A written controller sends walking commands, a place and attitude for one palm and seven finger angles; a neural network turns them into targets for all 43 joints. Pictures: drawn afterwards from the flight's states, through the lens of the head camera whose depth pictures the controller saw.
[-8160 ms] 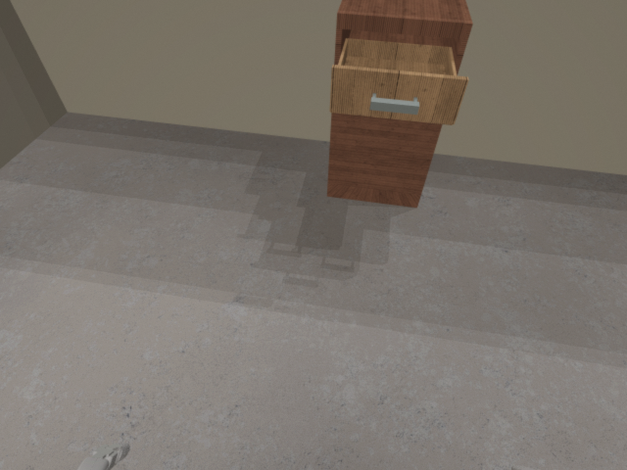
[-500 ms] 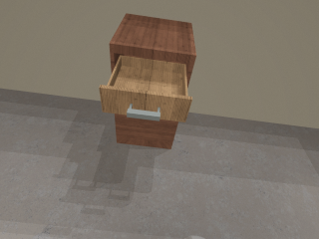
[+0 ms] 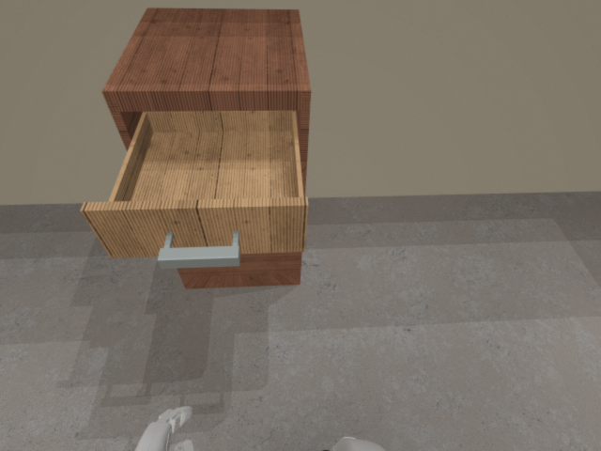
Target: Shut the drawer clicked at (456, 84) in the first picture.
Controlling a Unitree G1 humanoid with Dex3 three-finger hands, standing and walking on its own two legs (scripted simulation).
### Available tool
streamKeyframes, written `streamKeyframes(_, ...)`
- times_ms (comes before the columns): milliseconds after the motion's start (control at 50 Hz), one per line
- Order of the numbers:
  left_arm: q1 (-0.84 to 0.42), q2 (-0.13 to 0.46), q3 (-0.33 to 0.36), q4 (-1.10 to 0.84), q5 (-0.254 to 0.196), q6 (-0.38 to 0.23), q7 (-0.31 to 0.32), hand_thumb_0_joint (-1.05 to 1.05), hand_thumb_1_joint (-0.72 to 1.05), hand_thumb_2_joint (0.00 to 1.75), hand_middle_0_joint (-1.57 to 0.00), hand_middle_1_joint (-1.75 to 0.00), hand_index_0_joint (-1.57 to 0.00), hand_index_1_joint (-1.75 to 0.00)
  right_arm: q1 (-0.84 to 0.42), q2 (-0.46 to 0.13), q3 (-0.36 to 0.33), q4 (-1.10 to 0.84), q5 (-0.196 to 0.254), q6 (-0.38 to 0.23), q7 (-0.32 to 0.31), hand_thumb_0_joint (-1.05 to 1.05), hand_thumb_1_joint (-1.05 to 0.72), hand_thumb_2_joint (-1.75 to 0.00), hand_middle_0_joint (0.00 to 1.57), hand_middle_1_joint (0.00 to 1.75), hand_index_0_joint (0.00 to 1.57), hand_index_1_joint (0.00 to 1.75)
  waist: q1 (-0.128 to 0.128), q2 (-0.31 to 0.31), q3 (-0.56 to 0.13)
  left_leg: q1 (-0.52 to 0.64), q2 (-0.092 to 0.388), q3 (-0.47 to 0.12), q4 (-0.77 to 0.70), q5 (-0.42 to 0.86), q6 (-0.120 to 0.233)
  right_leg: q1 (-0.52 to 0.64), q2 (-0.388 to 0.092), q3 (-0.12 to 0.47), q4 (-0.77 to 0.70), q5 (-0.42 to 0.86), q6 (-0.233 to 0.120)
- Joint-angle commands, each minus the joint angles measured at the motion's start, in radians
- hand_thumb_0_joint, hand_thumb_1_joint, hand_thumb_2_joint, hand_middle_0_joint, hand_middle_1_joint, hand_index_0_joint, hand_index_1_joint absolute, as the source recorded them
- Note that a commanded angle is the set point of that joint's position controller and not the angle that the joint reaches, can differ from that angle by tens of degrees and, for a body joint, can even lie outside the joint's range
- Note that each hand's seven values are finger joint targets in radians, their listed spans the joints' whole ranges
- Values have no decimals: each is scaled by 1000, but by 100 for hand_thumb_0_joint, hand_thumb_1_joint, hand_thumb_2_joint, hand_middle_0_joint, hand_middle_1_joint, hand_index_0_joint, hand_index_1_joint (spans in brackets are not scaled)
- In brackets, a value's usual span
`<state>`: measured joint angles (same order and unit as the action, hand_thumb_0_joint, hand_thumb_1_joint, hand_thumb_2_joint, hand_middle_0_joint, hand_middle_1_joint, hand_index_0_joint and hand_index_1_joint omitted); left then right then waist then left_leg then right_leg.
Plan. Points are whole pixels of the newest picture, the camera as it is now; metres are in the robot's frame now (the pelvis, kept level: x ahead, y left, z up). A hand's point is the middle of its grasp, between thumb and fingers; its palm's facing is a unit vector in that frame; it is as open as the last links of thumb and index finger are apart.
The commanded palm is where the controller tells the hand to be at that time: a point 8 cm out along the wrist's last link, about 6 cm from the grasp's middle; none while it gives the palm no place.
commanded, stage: take the last steps up to it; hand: left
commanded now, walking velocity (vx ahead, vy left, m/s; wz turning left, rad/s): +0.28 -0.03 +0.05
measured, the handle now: (201, 247) +0.46 +0.17 -0.06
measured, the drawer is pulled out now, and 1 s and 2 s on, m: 0.29 0.29 0.29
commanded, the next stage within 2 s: come to a stop and stand still in 0.36 s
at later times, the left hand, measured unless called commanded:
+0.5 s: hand out of the picture +0.07 +0.14 -0.16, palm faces +0.18 -0.97 -0.15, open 7.4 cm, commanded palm none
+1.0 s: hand (216, 441) +0.17 +0.12 -0.15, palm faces +0.07 -0.97 -0.25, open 7.4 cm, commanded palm none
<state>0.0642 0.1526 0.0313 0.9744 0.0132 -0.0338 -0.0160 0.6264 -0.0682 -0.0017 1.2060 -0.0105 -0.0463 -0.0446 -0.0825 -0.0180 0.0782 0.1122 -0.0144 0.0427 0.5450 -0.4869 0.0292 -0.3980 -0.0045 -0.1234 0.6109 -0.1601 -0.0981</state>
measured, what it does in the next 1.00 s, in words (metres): walks ahead: left foot, then right foot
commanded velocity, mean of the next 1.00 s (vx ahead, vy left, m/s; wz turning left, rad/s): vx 0.02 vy -0.02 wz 0.03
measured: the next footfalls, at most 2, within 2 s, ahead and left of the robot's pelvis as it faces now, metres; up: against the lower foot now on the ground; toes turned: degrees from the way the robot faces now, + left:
left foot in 0.50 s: +0.23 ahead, +0.10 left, +0.00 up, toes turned +4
right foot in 0.84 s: +0.22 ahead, -0.15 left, +0.00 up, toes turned -1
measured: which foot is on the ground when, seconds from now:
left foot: down 0.00-0.00, up 0.02-0.48, down 0.50-1.00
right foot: down 0.00-0.54, up 0.56-0.82, down 0.84-1.00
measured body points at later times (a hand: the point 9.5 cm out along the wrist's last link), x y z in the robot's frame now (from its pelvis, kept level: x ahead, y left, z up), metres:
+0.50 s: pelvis +0.15 -0.01 +0.02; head +0.16 +0.00 +0.47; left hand +0.06 +0.19 -0.14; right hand +0.28 -0.22 -0.12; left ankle +0.19 +0.10 -0.72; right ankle +0.09 -0.09 -0.72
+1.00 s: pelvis +0.16 -0.07 +0.02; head +0.15 -0.09 +0.47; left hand +0.17 +0.17 -0.13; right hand +0.19 -0.30 -0.15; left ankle +0.19 +0.09 -0.72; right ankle +0.18 -0.15 -0.72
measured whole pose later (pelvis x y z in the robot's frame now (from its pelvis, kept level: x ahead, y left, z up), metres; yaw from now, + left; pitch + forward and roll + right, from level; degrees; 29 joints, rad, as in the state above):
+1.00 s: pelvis +0.16 -0.07 +0.02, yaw +2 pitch -3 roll +1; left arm 0.26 0.15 0.02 1.10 0.02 0.01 0.03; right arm 0.22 -0.18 -0.04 1.10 -0.01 0.04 -0.02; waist -0.01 0.03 0.03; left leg -0.23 0.06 0.04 0.48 -0.23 -0.02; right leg -0.23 -0.01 -0.07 0.54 -0.27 -0.04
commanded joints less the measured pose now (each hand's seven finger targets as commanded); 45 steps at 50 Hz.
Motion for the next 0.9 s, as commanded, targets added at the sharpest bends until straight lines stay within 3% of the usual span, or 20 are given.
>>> streamKeyframes(0,426,240,65,72,-15,-23,33,0,90,90,-20,-30,-20,-30,-56,-142,-46,-117,20,-23,10,0,-90,-90,20,30,20,30,193,-6,-200,-616,32,-73,875,-60,30,519,-451,615,-306,152,-251)
streamKeyframes(20,329,208,58,54,-15,-15,41,0,90,90,-20,-30,-20,-30,-106,-117,-52,-139,15,-16,14,0,-90,-90,20,30,20,30,153,70,-43,-659,65,-83,878,6,38,370,-428,552,-374,-18,-228)
streamKeyframes(60,204,120,36,33,-9,-26,41,0,90,90,-20,-30,-20,-30,-132,-92,-52,-144,-6,10,25,0,-90,-90,20,30,20,30,80,30,60,-626,127,-93,830,121,23,88,-349,423,-433,-172,-148)
streamKeyframes(100,175,66,19,32,-1,-37,45,0,90,90,-20,-30,-20,-30,-103,-71,-51,-139,-14,31,28,0,-90,-90,20,30,20,30,34,6,56,-573,139,-77,730,162,4,4,-282,264,-456,-74,-101)
streamKeyframes(140,204,46,23,37,6,-48,47,0,90,90,-20,-30,-20,-30,-100,-57,-54,-143,-20,38,30,0,-90,-90,20,30,20,30,16,-15,14,-553,142,-51,624,181,-12,7,-249,189,-436,74,-98)
streamKeyframes(200,229,67,19,49,3,-50,38,0,90,90,-20,-30,-20,-30,-195,-75,-53,-181,-18,42,39,0,-90,-90,20,30,20,30,34,-67,5,-573,143,-19,470,236,-36,57,-224,155,-436,140,-98)
streamKeyframes(340,362,109,21,109,6,-51,37,0,90,90,-20,-30,-20,-30,-443,-99,-45,-232,-10,14,53,0,-90,-90,20,30,20,30,112,-59,-20,-584,98,26,188,225,-41,296,-246,183,-350,411,-94)
streamKeyframes(420,388,106,20,137,6,-40,42,0,90,90,-20,-30,-20,-30,-457,-107,-41,-217,-8,1,48,0,-90,-90,20,30,20,30,109,-86,-30,-451,59,45,27,245,-25,326,-231,163,-270,452,-64)
streamKeyframes(440,380,92,17,142,2,-37,43,0,90,90,-20,-30,-20,-30,-424,-114,-39,-199,-10,-4,40,0,-90,-90,20,30,20,30,90,-61,-41,-358,41,50,-55,309,-21,304,-203,144,-200,500,-41)
streamKeyframes(460,375,73,9,147,-2,-33,47,0,90,90,-20,-30,-20,-30,-358,-133,-38,-171,-11,-11,31,0,-90,-90,20,30,20,30,65,-36,-87,-225,76,11,-117,526,-11,267,-161,115,-85,507,0)
streamKeyframes(480,393,34,-4,147,-9,-33,51,0,90,90,-20,-30,-20,-30,-288,-180,-44,-150,-16,-16,19,0,-90,-90,20,30,20,30,49,50,-164,-32,210,-97,-62,915,43,135,-99,79,38,366,49)
streamKeyframes(500,415,-1,-19,150,-17,-30,60,0,90,90,-20,-30,-20,-30,-254,-212,-44,-137,-8,-10,7,0,-90,-90,20,30,20,30,53,159,-218,54,357,-203,-54,1294,134,66,-50,56,134,-95,87)
streamKeyframes(520,429,5,-22,156,-13,-18,67,0,90,90,-20,-30,-20,-30,-279,-214,-37,-133,3,1,2,0,-90,-90,20,30,20,30,74,179,-180,2,415,-193,-96,1464,180,58,-47,89,209,-418,97)
streamKeyframes(540,424,17,-15,168,-12,0,72,0,90,90,-20,-30,-20,-30,-332,-202,-21,-129,4,6,-10,0,-90,-90,20,30,20,30,92,216,-153,-69,389,-173,-140,1432,175,81,-61,130,203,-457,113)
streamKeyframes(600,392,31,-7,173,-4,35,71,0,90,90,-20,-30,-20,-30,-426,-178,-24,-145,6,29,-15,0,-90,-90,20,30,20,30,107,158,-31,-226,319,-121,-205,1120,134,112,-81,118,148,-341,118)
streamKeyframes(640,396,30,-1,169,0,48,68,0,90,90,-20,-30,-20,-30,-435,-188,-42,-151,6,37,-13,0,-90,-90,20,30,20,30,110,108,-54,-240,304,-110,-211,990,127,126,-77,98,118,-287,124)
streamKeyframes(720,375,30,12,135,8,63,63,0,90,90,-20,-30,-20,-30,-458,-205,-64,-174,2,46,-6,0,-90,-90,20,30,20,30,112,132,-78,-330,298,-99,-222,729,122,160,-69,83,119,-229,122)
streamKeyframes(780,390,37,14,129,13,53,62,0,90,90,-20,-30,-20,-30,-492,-199,-67,-188,0,56,6,0,-90,-90,20,30,20,30,136,133,-68,-392,229,-72,-165,475,67,213,-65,93,-63,-59,116)
streamKeyframes(840,275,136,9,96,14,31,58,0,90,90,-20,-30,-20,-30,-435,-120,-54,-187,11,72,23,0,-90,-90,20,30,20,30,72,-62,-25,-337,66,4,-65,165,-38,64,-211,284,-293,-57,43)
streamKeyframes(880,214,159,14,79,11,29,56,0,90,90,-20,-30,-20,-30,-403,-122,-54,-167,1,85,28,0,-90,-90,20,30,20,30,66,-182,9,-277,62,4,-6,156,-44,-48,-223,316,-390,-260,11)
